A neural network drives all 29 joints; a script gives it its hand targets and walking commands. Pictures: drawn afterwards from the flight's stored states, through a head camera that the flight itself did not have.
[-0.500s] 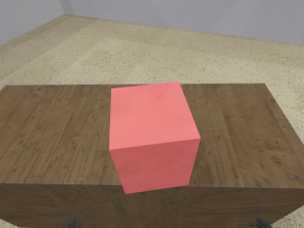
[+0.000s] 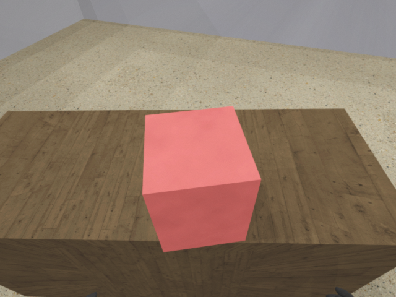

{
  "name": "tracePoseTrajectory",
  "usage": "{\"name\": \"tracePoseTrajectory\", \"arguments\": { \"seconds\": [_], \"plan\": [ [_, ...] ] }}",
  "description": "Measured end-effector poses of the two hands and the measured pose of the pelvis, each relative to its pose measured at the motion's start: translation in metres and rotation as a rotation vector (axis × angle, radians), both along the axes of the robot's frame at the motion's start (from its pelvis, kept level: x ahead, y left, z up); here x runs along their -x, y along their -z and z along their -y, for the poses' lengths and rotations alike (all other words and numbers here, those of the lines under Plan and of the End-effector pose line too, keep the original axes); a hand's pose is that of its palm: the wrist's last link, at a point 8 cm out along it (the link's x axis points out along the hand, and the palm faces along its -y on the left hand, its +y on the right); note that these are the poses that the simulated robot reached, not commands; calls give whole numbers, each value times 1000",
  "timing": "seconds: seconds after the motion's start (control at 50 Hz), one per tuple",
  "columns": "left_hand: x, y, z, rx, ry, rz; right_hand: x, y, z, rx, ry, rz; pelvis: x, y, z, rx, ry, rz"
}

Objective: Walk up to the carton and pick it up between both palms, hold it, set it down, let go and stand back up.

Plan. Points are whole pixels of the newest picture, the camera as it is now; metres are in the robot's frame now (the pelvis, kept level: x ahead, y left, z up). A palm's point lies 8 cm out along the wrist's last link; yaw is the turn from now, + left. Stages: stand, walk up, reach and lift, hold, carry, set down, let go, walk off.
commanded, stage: stand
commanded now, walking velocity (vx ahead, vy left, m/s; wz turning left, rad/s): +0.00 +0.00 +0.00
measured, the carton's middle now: (197, 180) +0.39 +0.03 +0.02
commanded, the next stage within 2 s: none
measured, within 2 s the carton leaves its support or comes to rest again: neither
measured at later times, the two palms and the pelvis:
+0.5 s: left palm out of the picture +0.09 +0.28 -0.10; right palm out of the picture +0.09 -0.28 -0.10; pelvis -0.01 +0.00 +0.00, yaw +0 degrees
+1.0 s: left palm out of the picture +0.07 +0.28 -0.10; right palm out of the picture +0.07 -0.28 -0.11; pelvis -0.03 -0.01 +0.01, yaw +0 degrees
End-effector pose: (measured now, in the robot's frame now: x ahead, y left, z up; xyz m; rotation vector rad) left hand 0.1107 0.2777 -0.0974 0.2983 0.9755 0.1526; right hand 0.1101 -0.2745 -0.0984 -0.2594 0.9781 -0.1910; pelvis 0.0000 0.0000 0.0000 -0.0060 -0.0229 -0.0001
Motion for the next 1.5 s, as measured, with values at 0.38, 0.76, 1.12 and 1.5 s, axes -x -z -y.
{"name": "tracePoseTrajectory", "arguments": {
  "seconds": [0.38, 0.76, 1.12, 1.5],
  "plan": [
    [15, 3, -2, -1, -10, -19, 12, 3, 1, -1, 9, -17, 8, 0, 0, 0, 0, 12],
    [36, 2, 1, -8, -23, -40, 34, 8, 7, -10, 22, -48, 22, -2, 5, -7, 0, 27],
    [48, 1, 1, -9, -31, -75, 46, 7, 8, -13, 30, -87, 28, -7, 6, -8, 0, 16],
    [60, 1, -1, -8, -40, -106, 53, 7, 6, -14, 27, -110, 32, -10, 5, -7, 0, 12]
  ]
}}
